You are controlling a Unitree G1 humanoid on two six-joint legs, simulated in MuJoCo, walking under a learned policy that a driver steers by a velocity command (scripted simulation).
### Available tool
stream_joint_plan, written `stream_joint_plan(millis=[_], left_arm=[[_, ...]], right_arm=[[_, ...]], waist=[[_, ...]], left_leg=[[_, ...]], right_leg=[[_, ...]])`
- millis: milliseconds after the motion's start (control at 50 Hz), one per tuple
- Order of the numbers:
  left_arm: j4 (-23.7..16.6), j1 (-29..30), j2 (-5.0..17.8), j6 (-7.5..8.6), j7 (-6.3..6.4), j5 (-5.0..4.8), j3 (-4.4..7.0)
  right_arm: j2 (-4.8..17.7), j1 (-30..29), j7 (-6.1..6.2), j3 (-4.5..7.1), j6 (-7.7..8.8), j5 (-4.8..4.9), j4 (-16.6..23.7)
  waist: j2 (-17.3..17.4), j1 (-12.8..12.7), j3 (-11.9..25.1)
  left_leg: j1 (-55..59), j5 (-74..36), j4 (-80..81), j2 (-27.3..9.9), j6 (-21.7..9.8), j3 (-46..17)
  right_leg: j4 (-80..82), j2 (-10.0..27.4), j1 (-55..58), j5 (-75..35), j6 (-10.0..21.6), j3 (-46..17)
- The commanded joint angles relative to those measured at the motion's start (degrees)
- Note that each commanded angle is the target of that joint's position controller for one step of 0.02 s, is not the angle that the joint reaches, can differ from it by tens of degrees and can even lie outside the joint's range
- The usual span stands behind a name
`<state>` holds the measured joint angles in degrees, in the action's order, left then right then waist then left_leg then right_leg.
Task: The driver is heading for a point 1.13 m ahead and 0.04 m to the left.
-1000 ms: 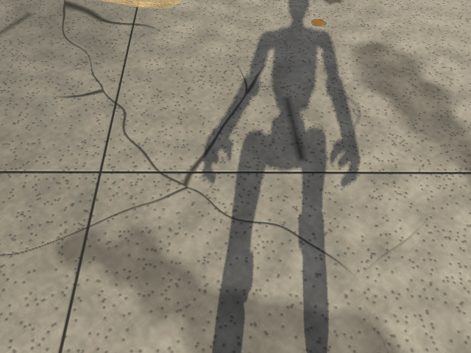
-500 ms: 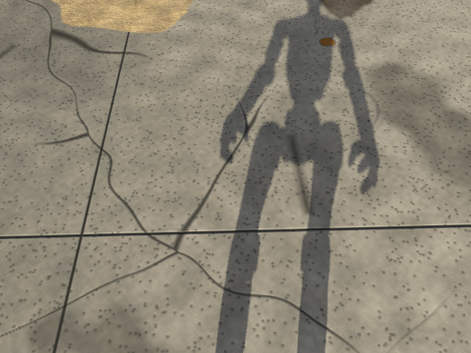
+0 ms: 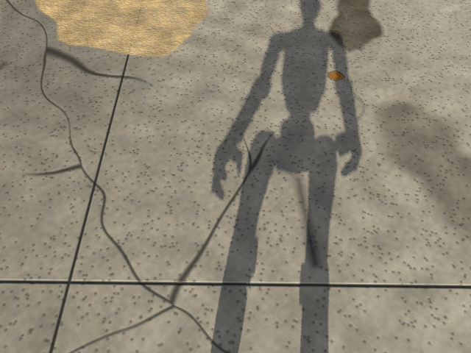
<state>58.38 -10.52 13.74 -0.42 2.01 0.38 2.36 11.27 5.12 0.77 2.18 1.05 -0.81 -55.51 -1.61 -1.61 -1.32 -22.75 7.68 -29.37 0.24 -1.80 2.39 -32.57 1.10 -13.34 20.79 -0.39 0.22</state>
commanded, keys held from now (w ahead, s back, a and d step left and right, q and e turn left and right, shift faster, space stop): no key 1.00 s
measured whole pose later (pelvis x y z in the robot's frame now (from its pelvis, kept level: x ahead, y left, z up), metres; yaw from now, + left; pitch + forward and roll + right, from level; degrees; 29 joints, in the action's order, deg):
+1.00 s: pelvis +0.03 -0.01 +0.00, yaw +1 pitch -1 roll +0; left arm 63.4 -18.6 9.9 1.0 2.4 0.4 1.0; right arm 11.8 6.8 2.1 2.6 -1.0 0.2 -63.9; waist 0.3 -0.1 -2.1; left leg -18.1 10.5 -29.5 -0.1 -0.6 0.6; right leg -28.5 0.7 -6.3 21.2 -0.1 2.2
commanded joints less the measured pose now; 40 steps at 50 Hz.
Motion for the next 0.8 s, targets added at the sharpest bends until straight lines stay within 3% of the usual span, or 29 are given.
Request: stream_joint_plan(millis=[20, 40, 60, 80, 140, 180, 440, 800], left_arm=[[0.51, -6.52, 5.11, -1.35, 0.16, 0.84, 0.81], [0.93, -5.74, 6.83, -0.93, 0.04, 0.29, 1.16], [0.95, -4.81, 5.49, -0.24, -0.04, 0.01, 0.87], [1.33, -4.61, 4.64, 0.4, -0.06, 0.12, 0.67], [1.95, -5.1, 4.93, 1.75, -0.15, 0.16, 0.82], [2.49, -5.77, 4.57, 1.75, -0.18, -0.09, 0.7], [3.7, -7.73, 3.75, 1.2, 0.19, -0.05, 0.06], [4.35, -10.74, 1.9, 1.52, 0.44, 0.04, -0.42]], right_arm=[[8.33, -3.88, 0.42, 1.62, -0.2, 0.66, 2.91], [8.09, -3.23, 0.57, 1.71, -0.24, 0.69, 2.95], [7.63, -2.79, 0.75, 1.57, -0.01, 0.36, 2.39], [7.33, -1.87, 0.83, 1.61, 0.3, 0.54, 1.9], [7.04, -0.11, 0.82, 1.71, 0.72, 0.89, 0.58], [6.75, -0.08, 0.61, 1.74, 0.49, 0.96, 0.14], [7.02, -1.2, 0.74, 1.81, -1.27, 0.93, -2.53], [6.6, -0.33, 1.31, 1.49, -1.63, 0.93, -5.61]], waist=[[6.94, -1.51, 3.72], [2.76, 0.27, 0.79], [1.9, 0.35, 0.3], [1.13, 0.8, 0.8], [0.6, 0.97, 4.15], [0.48, 0.92, 4.88], [1.49, 0.98, 1.72], [1.26, 1.41, -0.7]], left_leg=[[1.36, 17.29, 12.06, -7.47, -1.9, -9.8], [4.11, 16.75, 11.06, -4.77, -0.7, -6.76], [7.3, 12.13, 8.81, -4.38, -0.54, -6.66], [9.37, 6.39, 7.04, -4.2, -1.19, -6.44], [13.82, -11.93, 2.16, -4.07, -3.1, -5.23], [14.81, -15.06, 1.07, -3.96, -3.46, -4.83], [14.57, -11.32, 0.97, -3.12, -2.41, -4.23], [13.65, -4.54, 2.86, -2.77, -1.49, -4.46]], right_leg=[[8.54, 2.45, 3.01, -5.0, 2.04, -1.2], [8.21, 2.2, -2.64, 1.67, 2.92, -0.88], [9.37, 2.26, -4.72, 2.16, 2.87, -1.06], [9.85, 2.47, -4.71, -0.34, 2.28, -1.09], [9.0, 2.47, -2.44, -9.23, 1.18, -0.97], [8.35, 2.35, -1.69, -11.52, 1.13, -0.74], [8.92, 2.17, -2.26, -10.02, 1.24, -0.36], [11.21, 1.65, -3.34, -4.55, 1.36, 0.12]])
